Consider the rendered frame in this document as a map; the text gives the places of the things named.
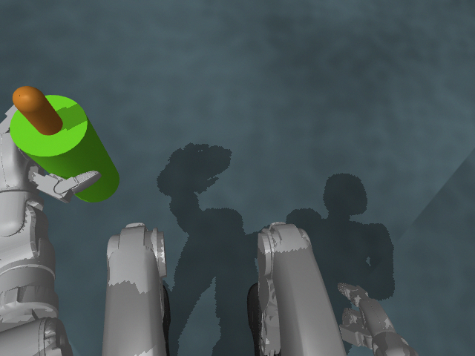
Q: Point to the right robot arm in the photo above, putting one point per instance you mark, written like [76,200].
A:
[391,344]

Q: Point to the right robot hand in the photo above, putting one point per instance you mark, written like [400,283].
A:
[360,327]

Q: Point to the left robot hand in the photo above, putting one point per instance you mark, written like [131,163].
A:
[19,172]

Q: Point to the left robot arm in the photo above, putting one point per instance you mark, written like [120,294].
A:
[29,306]

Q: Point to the bottle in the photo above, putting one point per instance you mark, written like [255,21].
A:
[56,133]

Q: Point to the right robot foot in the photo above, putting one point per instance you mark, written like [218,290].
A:
[254,318]

